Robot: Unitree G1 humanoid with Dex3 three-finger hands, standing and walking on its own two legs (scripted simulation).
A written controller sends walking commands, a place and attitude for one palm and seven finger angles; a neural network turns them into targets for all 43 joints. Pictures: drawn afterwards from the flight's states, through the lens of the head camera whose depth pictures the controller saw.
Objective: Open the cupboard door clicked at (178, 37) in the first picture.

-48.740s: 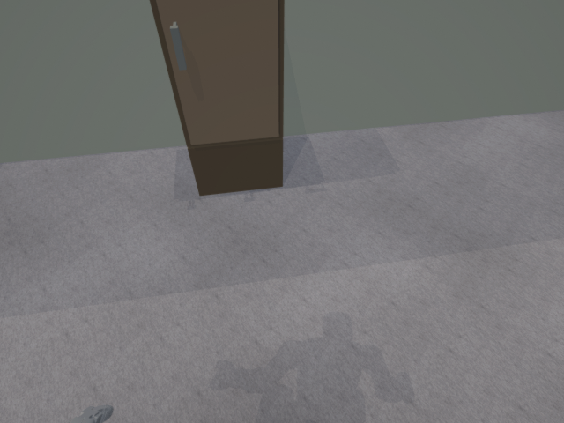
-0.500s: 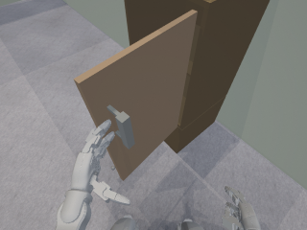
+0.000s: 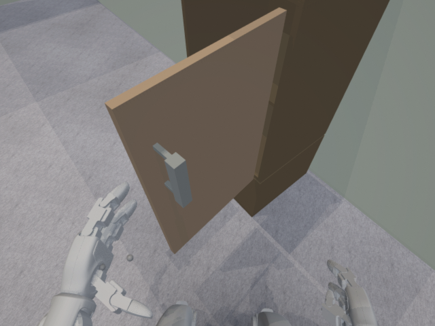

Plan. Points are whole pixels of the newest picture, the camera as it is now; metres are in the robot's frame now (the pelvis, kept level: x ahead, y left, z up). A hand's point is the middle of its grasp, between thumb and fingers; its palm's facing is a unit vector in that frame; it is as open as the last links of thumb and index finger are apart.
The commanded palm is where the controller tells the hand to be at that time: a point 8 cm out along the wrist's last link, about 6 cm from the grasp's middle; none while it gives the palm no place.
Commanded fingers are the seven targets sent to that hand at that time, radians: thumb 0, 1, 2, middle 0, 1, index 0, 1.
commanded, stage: draw the hand back to the body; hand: left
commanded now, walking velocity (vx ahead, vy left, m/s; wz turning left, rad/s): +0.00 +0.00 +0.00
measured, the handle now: (172, 175) +0.36 +0.11 +0.07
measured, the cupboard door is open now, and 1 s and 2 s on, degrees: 97 97 97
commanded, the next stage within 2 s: step back with the hand held close in 1.52 s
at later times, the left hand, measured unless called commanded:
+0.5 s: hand (69, 246) +0.21 +0.20 +0.14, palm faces +0.03 -0.99 -0.16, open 16.0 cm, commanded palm +0.18 +0.26 +0.16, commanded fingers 0.00 -0.19 0.44 -0.16 -0.30 -0.16 -0.30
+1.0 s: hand out of the picture +0.22 +0.27 +0.21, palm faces +0.39 -0.84 -0.39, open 10.8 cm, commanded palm +0.17 +0.31 +0.23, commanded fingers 0.00 0.69 0.81 -0.19 -0.30 -0.19 -0.30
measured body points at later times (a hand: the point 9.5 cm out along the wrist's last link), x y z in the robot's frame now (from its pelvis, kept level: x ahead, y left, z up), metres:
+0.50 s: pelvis +0.01 +0.01 +0.04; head +0.02 +0.01 +0.49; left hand +0.20 +0.26 +0.15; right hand +0.19 -0.22 -0.03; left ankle +0.02 +0.14 -0.65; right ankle +0.01 -0.11 -0.65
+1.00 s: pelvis +0.03 +0.02 +0.08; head +0.01 +0.00 +0.53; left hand +0.20 +0.31 +0.24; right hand +0.21 -0.19 +0.00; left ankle +0.02 +0.14 -0.65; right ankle +0.01 -0.11 -0.65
